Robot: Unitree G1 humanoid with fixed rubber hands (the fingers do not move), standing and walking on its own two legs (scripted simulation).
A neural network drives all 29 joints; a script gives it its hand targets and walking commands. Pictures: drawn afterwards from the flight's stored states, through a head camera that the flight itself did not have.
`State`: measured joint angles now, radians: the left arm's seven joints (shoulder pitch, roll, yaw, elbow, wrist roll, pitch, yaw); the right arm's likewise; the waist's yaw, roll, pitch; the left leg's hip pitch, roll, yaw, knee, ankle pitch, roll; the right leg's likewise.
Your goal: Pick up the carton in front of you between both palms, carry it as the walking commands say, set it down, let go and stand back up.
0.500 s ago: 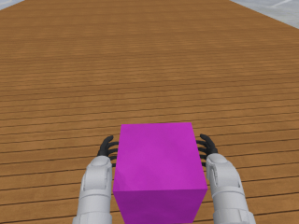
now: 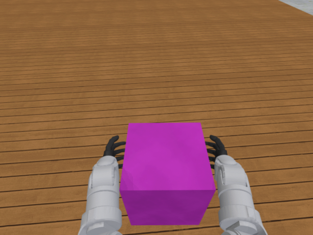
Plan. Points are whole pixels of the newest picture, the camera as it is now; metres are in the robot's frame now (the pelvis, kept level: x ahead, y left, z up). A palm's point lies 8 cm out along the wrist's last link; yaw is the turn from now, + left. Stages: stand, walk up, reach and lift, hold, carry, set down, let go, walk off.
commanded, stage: set down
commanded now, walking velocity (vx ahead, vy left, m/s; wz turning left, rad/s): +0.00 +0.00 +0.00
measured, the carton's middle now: (164, 175) +0.31 +0.00 -0.05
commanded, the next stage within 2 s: none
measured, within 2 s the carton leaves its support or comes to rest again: neither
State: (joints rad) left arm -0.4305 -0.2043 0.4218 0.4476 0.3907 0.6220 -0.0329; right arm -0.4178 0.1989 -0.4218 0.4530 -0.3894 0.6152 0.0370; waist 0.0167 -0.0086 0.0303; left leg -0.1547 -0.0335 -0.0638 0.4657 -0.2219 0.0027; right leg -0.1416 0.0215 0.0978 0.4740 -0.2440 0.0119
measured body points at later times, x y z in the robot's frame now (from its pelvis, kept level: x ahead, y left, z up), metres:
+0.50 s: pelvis -0.04 -0.01 -0.09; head +0.18 -0.01 +0.30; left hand +0.36 +0.18 -0.17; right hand +0.38 -0.13 -0.18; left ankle +0.03 +0.12 -0.74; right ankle +0.02 -0.13 -0.74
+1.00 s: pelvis -0.07 -0.01 -0.23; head +0.21 +0.01 +0.13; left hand +0.40 +0.19 -0.32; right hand +0.43 -0.11 -0.33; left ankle +0.03 +0.12 -0.74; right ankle +0.02 -0.13 -0.74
